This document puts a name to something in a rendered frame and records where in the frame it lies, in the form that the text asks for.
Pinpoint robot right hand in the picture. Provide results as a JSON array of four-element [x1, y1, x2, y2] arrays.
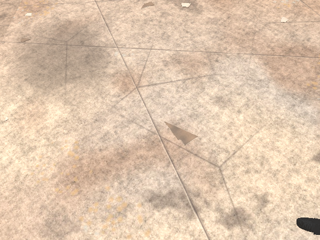
[[296, 217, 320, 235]]

